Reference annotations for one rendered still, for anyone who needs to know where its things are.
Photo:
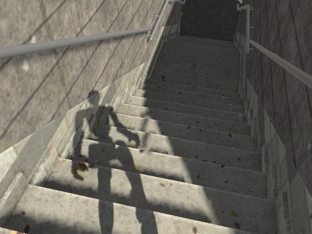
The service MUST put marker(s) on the stairs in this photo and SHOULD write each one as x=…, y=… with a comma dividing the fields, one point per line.
x=204, y=42
x=173, y=159

